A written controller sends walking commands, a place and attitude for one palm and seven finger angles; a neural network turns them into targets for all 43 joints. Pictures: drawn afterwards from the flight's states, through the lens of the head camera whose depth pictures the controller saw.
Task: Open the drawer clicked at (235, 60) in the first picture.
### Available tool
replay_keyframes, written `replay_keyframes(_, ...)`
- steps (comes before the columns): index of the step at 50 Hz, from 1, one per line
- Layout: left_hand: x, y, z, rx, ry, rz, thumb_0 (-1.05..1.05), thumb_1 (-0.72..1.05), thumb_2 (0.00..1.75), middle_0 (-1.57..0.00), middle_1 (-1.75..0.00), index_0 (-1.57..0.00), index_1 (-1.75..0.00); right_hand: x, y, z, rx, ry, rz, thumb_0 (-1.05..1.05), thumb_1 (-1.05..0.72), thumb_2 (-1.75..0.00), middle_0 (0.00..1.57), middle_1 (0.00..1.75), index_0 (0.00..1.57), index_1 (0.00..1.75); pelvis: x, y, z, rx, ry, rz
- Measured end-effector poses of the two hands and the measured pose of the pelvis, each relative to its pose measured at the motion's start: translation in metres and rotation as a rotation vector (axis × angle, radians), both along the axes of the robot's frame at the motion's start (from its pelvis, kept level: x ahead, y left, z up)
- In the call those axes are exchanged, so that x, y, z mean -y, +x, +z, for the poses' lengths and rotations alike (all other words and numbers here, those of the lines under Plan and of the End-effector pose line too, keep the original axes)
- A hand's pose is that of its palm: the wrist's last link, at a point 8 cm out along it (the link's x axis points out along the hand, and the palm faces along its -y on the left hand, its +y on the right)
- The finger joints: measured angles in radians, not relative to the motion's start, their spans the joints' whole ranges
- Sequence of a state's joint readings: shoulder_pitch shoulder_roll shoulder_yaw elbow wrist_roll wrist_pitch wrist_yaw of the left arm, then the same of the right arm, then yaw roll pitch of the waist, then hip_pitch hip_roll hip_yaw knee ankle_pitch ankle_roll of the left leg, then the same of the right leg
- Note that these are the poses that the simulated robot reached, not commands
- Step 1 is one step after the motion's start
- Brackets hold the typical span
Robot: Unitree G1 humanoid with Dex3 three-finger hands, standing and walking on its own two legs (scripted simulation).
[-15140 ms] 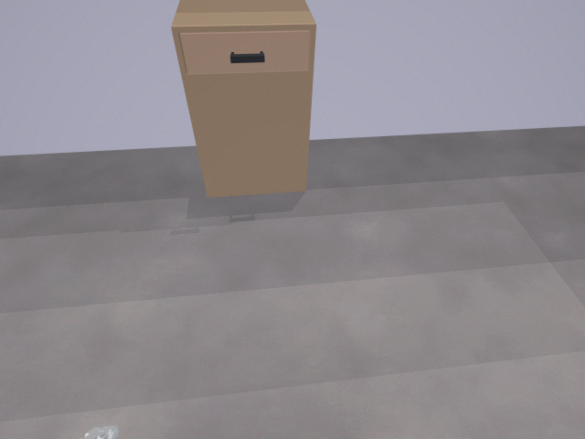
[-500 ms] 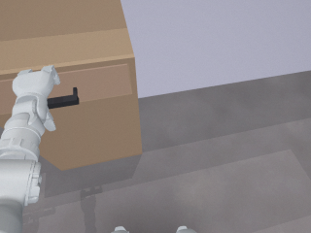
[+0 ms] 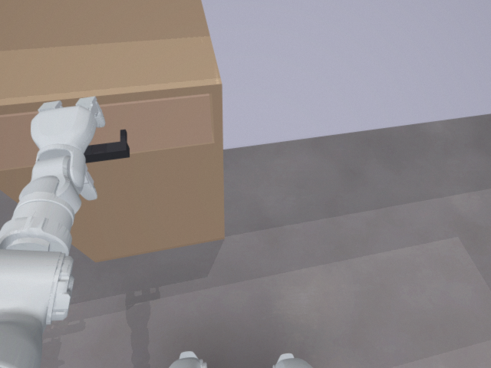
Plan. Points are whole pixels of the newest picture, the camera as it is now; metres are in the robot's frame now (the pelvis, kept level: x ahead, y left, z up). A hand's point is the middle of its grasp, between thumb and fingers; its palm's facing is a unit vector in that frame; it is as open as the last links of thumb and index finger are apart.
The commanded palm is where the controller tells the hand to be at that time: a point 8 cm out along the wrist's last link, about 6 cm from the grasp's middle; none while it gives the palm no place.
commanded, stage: lower the fingers behind the handle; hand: left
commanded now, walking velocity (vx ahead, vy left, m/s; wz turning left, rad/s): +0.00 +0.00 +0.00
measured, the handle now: (95, 145) +0.53 +0.26 -0.02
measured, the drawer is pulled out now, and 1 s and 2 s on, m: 0.00 0.00 0.00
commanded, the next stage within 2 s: close the thumb around the handle in 1.62 s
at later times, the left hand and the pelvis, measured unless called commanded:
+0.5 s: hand (82, 160) +0.48 +0.26 +0.01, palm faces -0.03 -0.05 -1.00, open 13.8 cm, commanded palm +0.48 +0.25 +0.06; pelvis +0.00 +0.00 -0.01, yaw +0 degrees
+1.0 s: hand (89, 170) +0.48 +0.26 -0.02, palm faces -0.10 -0.03 -0.99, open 13.8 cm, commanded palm +0.47 +0.25 +0.03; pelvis -0.02 +0.00 -0.03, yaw -1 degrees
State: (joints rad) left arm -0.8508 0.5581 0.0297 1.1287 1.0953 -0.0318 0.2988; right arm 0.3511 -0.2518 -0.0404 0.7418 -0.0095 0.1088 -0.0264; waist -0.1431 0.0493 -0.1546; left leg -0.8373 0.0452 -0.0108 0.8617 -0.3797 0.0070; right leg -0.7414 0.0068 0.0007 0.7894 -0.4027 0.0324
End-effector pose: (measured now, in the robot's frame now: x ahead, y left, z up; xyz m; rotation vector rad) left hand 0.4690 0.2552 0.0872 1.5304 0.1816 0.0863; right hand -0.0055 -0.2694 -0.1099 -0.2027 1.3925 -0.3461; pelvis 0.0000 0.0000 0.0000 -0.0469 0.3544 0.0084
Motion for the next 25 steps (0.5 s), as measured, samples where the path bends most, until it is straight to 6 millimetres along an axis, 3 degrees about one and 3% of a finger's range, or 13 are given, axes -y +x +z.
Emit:
replay_keyframes(9,-0.009,-0.003,0.006,-0.047,0.008,0.005,0.00,-0.49,0.30,-0.33,-1.21,-0.36,-1.21,-0.005,-0.006,-0.001,0.018,0.012,-0.015,0.00,-0.91,-0.89,0.20,0.30,0.21,0.29,0.001,-0.004,0.001,0.008,0.007,-0.014)
replay_keyframes(18,-0.017,-0.014,-0.021,-0.065,-0.002,-0.033,0.00,-0.49,0.30,-0.32,-1.21,-0.33,-1.20,0.004,-0.017,-0.002,-0.040,-0.019,0.000,0.00,-0.91,-0.89,0.20,0.30,0.21,0.30,0.002,-0.006,-0.006,-0.023,0.002,-0.006)
replay_keyframes(25,-0.009,-0.005,-0.027,0.031,-0.012,-0.056,0.00,-0.49,0.30,-0.32,-1.21,-0.32,-1.20,0.009,-0.015,-0.005,-0.056,-0.045,0.010,0.00,-0.91,-0.89,0.20,0.30,0.21,0.29,0.000,-0.005,-0.013,-0.052,-0.008,0.001)
